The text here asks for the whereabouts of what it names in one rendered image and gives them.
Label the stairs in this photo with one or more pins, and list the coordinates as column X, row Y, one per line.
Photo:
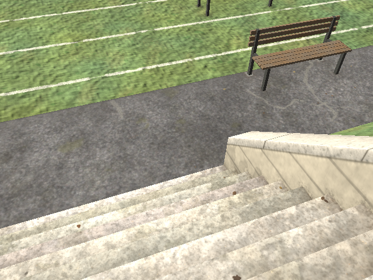
column 215, row 224

